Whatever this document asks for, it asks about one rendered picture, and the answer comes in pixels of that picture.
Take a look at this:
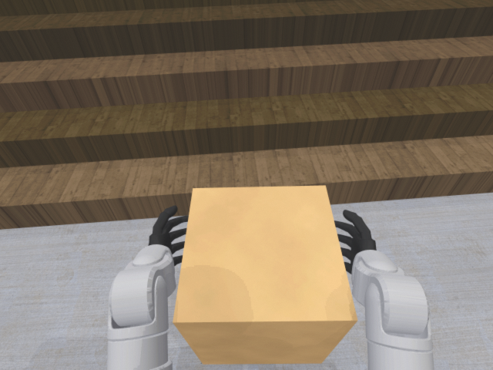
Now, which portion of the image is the right robot hand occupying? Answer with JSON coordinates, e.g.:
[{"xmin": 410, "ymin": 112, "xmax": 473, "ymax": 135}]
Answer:
[{"xmin": 334, "ymin": 210, "xmax": 377, "ymax": 274}]

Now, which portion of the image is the left robot hand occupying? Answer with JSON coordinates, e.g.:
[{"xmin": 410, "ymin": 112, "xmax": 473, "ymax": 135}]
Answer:
[{"xmin": 148, "ymin": 205, "xmax": 189, "ymax": 267}]

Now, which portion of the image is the right robot forearm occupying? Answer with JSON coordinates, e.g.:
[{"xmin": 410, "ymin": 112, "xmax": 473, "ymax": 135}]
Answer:
[{"xmin": 351, "ymin": 250, "xmax": 434, "ymax": 370}]

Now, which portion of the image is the carton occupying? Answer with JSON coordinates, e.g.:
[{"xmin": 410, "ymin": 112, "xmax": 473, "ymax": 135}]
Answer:
[{"xmin": 173, "ymin": 185, "xmax": 358, "ymax": 365}]

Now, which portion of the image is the left robot forearm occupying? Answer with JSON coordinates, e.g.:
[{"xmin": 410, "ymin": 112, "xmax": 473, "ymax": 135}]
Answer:
[{"xmin": 107, "ymin": 244, "xmax": 176, "ymax": 370}]

